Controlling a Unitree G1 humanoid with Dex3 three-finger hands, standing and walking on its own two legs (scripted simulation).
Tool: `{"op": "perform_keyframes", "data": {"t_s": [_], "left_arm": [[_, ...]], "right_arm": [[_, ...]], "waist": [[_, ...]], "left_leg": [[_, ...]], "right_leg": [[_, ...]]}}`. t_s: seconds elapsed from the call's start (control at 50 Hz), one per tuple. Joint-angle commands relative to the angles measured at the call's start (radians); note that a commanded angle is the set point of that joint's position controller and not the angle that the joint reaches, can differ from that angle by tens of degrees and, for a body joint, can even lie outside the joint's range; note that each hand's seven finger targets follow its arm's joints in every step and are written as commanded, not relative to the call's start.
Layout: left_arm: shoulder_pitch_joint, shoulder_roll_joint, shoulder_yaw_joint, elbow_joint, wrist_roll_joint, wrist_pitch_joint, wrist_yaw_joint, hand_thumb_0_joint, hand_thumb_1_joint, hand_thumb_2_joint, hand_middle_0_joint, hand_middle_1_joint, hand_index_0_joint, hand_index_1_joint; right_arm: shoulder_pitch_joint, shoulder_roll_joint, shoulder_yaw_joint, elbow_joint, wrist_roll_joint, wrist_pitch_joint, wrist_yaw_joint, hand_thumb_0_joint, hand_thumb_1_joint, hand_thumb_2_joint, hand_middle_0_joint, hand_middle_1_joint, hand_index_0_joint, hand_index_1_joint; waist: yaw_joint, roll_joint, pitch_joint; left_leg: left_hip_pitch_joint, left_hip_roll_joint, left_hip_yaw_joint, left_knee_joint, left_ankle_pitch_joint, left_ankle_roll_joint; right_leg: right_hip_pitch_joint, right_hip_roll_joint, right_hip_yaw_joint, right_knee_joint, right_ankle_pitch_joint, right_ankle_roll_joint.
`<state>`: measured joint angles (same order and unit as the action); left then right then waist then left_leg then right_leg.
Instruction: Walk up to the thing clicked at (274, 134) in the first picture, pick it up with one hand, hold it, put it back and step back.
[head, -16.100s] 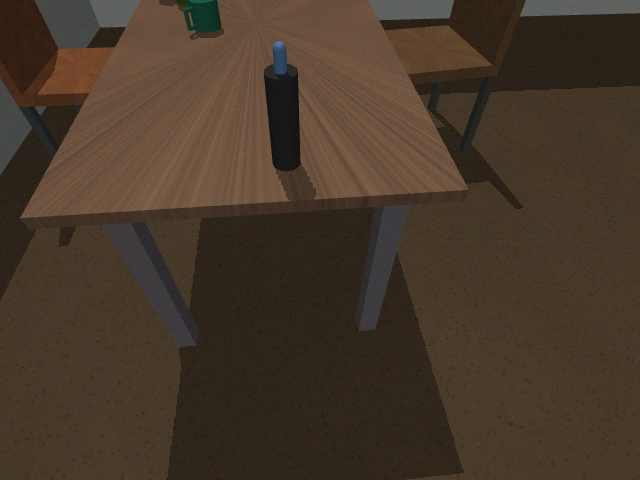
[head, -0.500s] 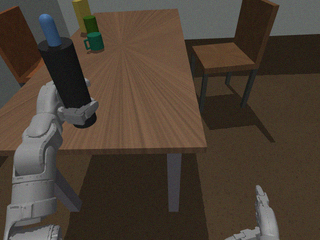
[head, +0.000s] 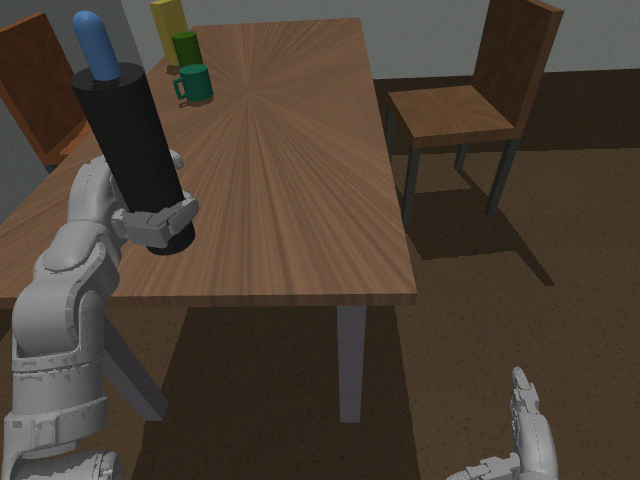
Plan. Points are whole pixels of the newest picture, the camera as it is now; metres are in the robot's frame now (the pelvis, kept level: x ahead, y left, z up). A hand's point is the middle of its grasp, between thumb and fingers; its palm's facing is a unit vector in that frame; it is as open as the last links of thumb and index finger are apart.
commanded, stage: hold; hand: left
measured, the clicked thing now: (137, 150) +0.33 +0.17 +0.30
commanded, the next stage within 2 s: none
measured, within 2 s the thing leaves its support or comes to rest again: neither
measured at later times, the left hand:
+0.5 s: hand (163, 186) +0.33 +0.16 +0.26, palm faces +0.06 -1.00 -0.06, open 8.4 cm
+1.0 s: hand (157, 197) +0.32 +0.17 +0.25, palm faces +0.06 -1.00 -0.06, open 8.4 cm
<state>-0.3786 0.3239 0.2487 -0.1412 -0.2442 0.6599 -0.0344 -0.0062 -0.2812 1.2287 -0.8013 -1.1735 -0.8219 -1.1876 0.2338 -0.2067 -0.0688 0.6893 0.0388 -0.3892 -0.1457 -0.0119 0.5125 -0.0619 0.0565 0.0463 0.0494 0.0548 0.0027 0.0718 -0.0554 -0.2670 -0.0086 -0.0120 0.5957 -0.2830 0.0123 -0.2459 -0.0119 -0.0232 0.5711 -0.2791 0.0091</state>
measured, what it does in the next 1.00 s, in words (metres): stands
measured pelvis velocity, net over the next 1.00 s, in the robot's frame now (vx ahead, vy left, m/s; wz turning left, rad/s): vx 0.00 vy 0.00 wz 0.01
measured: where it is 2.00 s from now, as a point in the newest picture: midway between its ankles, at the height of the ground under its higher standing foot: outside the picture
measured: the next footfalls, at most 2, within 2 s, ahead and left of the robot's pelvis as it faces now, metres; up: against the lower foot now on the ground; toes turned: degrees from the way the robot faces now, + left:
none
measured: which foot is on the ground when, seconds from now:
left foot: down 0.00-1.00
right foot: down 0.00-1.00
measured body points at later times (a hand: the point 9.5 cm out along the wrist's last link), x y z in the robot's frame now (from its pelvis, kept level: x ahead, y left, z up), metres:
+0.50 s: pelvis +0.00 +0.00 +0.00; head -0.04 -0.03 +0.45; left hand +0.32 +0.22 +0.26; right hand +0.18 -0.25 -0.06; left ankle +0.03 +0.11 -0.73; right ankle +0.02 -0.13 -0.73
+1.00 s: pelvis +0.00 +0.00 +0.00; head -0.06 -0.03 +0.45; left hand +0.31 +0.22 +0.26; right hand +0.18 -0.24 -0.06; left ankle +0.03 +0.11 -0.73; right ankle +0.02 -0.13 -0.73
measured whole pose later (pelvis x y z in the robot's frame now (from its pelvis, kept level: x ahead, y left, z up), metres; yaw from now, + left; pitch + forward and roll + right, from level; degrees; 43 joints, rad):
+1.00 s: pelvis +0.00 +0.00 +0.00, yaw +0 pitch -3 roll -1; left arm -0.42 0.32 0.25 -0.19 -0.27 0.80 -0.05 -0.01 -0.27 1.22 -0.79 -1.18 -0.81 -1.20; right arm 0.21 -0.21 -0.08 0.72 0.06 -0.41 -0.11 -0.01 0.51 -0.06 0.06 0.05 0.05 0.06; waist 0.02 0.08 -0.08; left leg -0.26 -0.02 -0.02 0.60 -0.28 0.02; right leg -0.24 -0.02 -0.03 0.57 -0.28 0.01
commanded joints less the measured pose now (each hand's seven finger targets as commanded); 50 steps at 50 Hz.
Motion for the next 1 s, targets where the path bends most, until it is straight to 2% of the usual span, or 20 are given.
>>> {"op": "perform_keyframes", "data": {"t_s": [0.0,0.04,0.1,0.16,0.2,0.22,0.28,0.3,0.32,0.34,0.38,0.4,0.44,0.46,0.54,0.56,0.78,0.86,0.92,0.98], "left_arm": [[-0.676,0.295,0.2,-0.376,-0.04,-0.147,0.014,0.0,0.2,1.302,-1.258,-1.431,-1.268,-1.443],[-0.687,0.273,0.179,-0.363,-0.04,-0.126,0.012,0.0,0.215,1.316,-1.263,-1.437,-1.272,-1.45],[-0.692,0.265,0.171,-0.315,-0.043,-0.093,0.008,0.0,0.232,1.331,-1.282,-1.453,-1.292,-1.466],[-0.696,0.219,0.128,-0.282,-0.042,-0.069,-0.005,0.0,0.219,1.333,-1.29,-1.455,-1.299,-1.47],[-0.7,0.263,0.158,-0.277,-0.039,-0.054,-0.01,0.0,0.218,1.332,-1.297,-1.455,-1.306,-1.47],[-0.72,0.219,0.113,-0.276,-0.034,-0.049,-0.016,0.0,0.219,1.325,-1.291,-1.451,-1.302,-1.465],[-0.696,0.252,0.148,-0.299,-0.034,-0.033,-0.016,0.0,0.233,1.321,-1.291,-1.446,-1.302,-1.458],[-0.7,0.206,0.102,-0.303,-0.029,-0.026,-0.022,0.0,0.226,1.314,-1.282,-1.441,-1.294,-1.452],[-0.718,0.264,0.158,-0.337,-0.033,-0.032,-0.018,0.0,0.231,1.321,-1.298,-1.457,-1.311,-1.468],[-0.704,0.223,0.125,-0.328,-0.033,-0.028,-0.018,0.0,0.211,1.3,-1.278,-1.442,-1.293,-1.45],[-0.722,0.24,0.131,-0.383,-0.031,-0.031,-0.011,0.0,0.217,1.293,-1.255,-1.42,-1.268,-1.429],[-0.709,0.316,0.215,-0.399,-0.038,-0.033,-0.003,0.0,0.243,1.294,-1.255,-1.417,-1.267,-1.427],[-0.709,0.257,0.171,-0.433,-0.044,-0.034,0.0,0.0,0.233,1.309,-1.252,-1.431,-1.266,-1.441],[-0.701,0.293,0.215,-0.424,-0.049,-0.034,0.01,0.0,0.211,1.306,-1.245,-1.431,-1.259,-1.44],[-0.665,0.259,0.21,-0.422,-0.058,-0.036,0.021,0.0,0.217,1.344,-1.265,-1.465,-1.279,-1.475],[-0.67,0.292,0.23,-0.441,-0.055,-0.036,0.028,0.0,0.229,1.362,-1.272,-1.478,-1.288,-1.488],[-0.649,0.172,0.092,-0.341,-0.038,-0.004,-0.008,0.0,0.211,1.34,-1.312,-1.478,-1.323,-1.491],[-0.654,0.203,0.11,-0.328,-0.032,0.0,-0.017,0.0,0.217,1.314,-1.275,-1.45,-1.29,-1.458],[-0.705,0.264,0.168,-0.385,-0.039,-0.018,-0.003,0.0,0.216,1.3,-1.26,-1.435,-1.278,-1.441],[-0.702,0.281,0.208,-0.413,-0.057,-0.036,0.011,0.0,0.219,1.333,-1.262,-1.459,-1.28,-1.465]], "right_arm": [[-0.135,-0.131,-0.051,-0.151,-0.003,-0.081,-0.016,0.0,0.52,-0.062,0.049,0.051,0.049,0.051],[-0.137,-0.105,-0.025,-0.152,-0.003,-0.084,-0.015,0.0,0.524,-0.061,0.049,0.051,0.049,0.051],[-0.146,-0.135,-0.045,-0.154,0.001,-0.086,-0.018,0.0,0.52,-0.062,0.049,0.051,0.049,0.051],[-0.173,-0.083,0.004,-0.152,0.008,-0.088,-0.009,0.0,0.525,-0.061,0.049,0.051,0.049,0.051],[-0.142,-0.132,-0.035,-0.138,0.008,-0.085,-0.01,0.0,0.523,-0.061,0.049,0.051,0.049,0.051],[-0.154,-0.09,0.002,-0.143,0.009,-0.085,0.0,0.0,0.522,-0.061,0.049,0.051,0.049,0.051],[-0.138,-0.128,-0.031,-0.177,0.014,-0.079,0.005,0.0,0.528,-0.06,0.049,0.051,0.049,0.051],[-0.13,-0.098,-0.009,-0.147,0.015,-0.078,0.015,0.0,0.529,-0.06,0.049,0.051,0.049,0.051],[-0.127,-0.122,-0.033,-0.177,0.016,-0.077,0.014,0.0,0.526,-0.06,0.048,0.051,0.049,0.051],[-0.131,-0.107,-0.023,-0.161,0.017,-0.077,0.02,0.0,0.526,-0.06,0.049,0.051,0.049,0.051],[-0.139,-0.107,-0.025,-0.176,0.019,-0.076,0.025,0.0,0.527,-0.06,0.049,0.051,0.049,0.051],[-0.1,-0.131,-0.05,-0.156,0.019,-0.071,0.02,0.0,0.526,-0.061,0.049,0.051,0.049,0.051],[-0.13,-0.086,-0.017,-0.175,0.019,-0.074,0.026,0.0,0.526,-0.061,0.049,0.051,0.049,0.051],[-0.115,-0.109,-0.039,-0.17,0.019,-0.074,0.023,0.0,0.52,-0.063,0.049,0.051,0.049,0.051],[-0.146,-0.101,-0.035,-0.177,0.014,-0.073,0.019,0.0,0.52,-0.063,0.049,0.05,0.049,0.05],[-0.131,-0.111,-0.046,-0.148,0.012,-0.069,0.018,0.0,0.521,-0.063,0.049,0.05,0.049,0.05],[-0.177,-0.106,-0.024,-0.122,0.011,-0.084,0.014,0.0,0.52,-0.063,0.048,0.051,0.049,0.051],[-0.153,-0.126,-0.044,-0.125,0.016,-0.082,0.024,0.0,0.531,-0.06,0.049,0.051,0.049,0.051],[-0.133,-0.125,-0.05,-0.126,0.017,-0.086,0.023,0.0,0.529,-0.06,0.049,0.051,0.049,0.051],[-0.154,-0.103,-0.037,-0.135,0.018,-0.089,0.023,0.0,0.531,-0.06,0.049,0.051,0.049,0.051]], "waist": [[-0.002,0.02,-0.305],[0.001,0.032,-0.295],[-0.003,0.01,-0.263],[0.006,-0.006,-0.235],[0.005,0.0,-0.26],[0.006,0.025,-0.269],[0.01,-0.015,-0.293],[0.009,0.013,-0.28],[0.01,-0.006,-0.297],[0.014,0.014,-0.27],[0.019,0.025,-0.282],[0.019,0.004,-0.289],[0.021,0.023,-0.307],[0.016,0.002,-0.291],[0.026,-0.003,-0.319],[0.025,0.005,-0.304],[0.001,-0.024,-0.259],[-0.004,-0.012,-0.252],[-0.002,-0.004,-0.264],[0.025,-0.007,-0.276]], "left_leg": [[0.158,-0.004,-0.006,-0.084,0.166,-0.001],[0.159,-0.002,-0.008,-0.088,0.174,-0.005],[0.146,-0.002,-0.012,-0.096,0.149,-0.003],[0.125,-0.013,0.0,-0.096,0.133,0.006],[0.142,-0.01,-0.005,-0.097,0.146,0.006],[0.148,-0.01,-0.003,-0.093,0.172,0.002],[0.159,-0.013,0.001,-0.082,0.205,0.007],[0.156,-0.013,0.001,-0.085,0.202,0.004],[0.164,-0.012,-0.002,-0.089,0.191,0.006],[0.153,-0.011,-0.002,-0.09,0.188,0.002],[0.157,-0.009,-0.006,-0.094,0.182,0.0],[0.155,-0.01,-0.004,-0.092,0.166,0.004],[0.162,-0.01,-0.005,-0.087,0.191,0.002],[0.154,-0.007,-0.007,-0.088,0.18,0.002],[0.153,-0.007,-0.006,-0.072,0.247,0.001],[0.142,-0.01,-0.003,-0.071,0.238,0.002],[0.131,-0.019,0.001,-0.086,0.145,0.013],[0.136,-0.014,-0.003,-0.096,0.129,0.009],[0.158,-0.003,-0.017,-0.098,0.129,0.003],[0.121,-0.013,-0.006,-0.09,0.134,0.008]], "right_leg": [[0.004,0.016,-0.031,-0.085,0.157,-0.005],[-0.004,0.018,-0.034,-0.083,0.16,-0.008],[-0.011,0.016,-0.032,-0.088,0.144,-0.006],[-0.017,0.013,-0.033,-0.101,0.125,-0.006],[-0.011,0.012,-0.031,-0.096,0.138,-0.007],[-0.013,0.014,-0.035,-0.089,0.159,-0.012],[0.007,0.014,-0.035,-0.092,0.187,-0.005],[-0.005,0.016,-0.038,-0.09,0.183,-0.011],[0.006,0.014,-0.035,-0.098,0.173,-0.008],[-0.006,0.016,-0.038,-0.094,0.169,-0.011],[-0.007,0.018,-0.04,-0.092,0.16,-0.013],[0.005,0.014,-0.034,-0.098,0.145,-0.007],[0.01,0.014,-0.036,-0.091,0.168,-0.009],[0.003,0.017,-0.034,-0.089,0.158,-0.007],[0.035,0.015,-0.034,-0.077,0.215,-0.007],[0.029,0.014,-0.031,-0.076,0.211,-0.006],[-0.007,0.01,-0.032,-0.1,0.144,-0.006],[-0.021,0.015,-0.038,-0.097,0.128,-0.009],[-0.036,0.021,-0.045,-0.092,0.122,-0.008],[0.008,0.013,-0.037,-0.095,0.121,-0.007]]}}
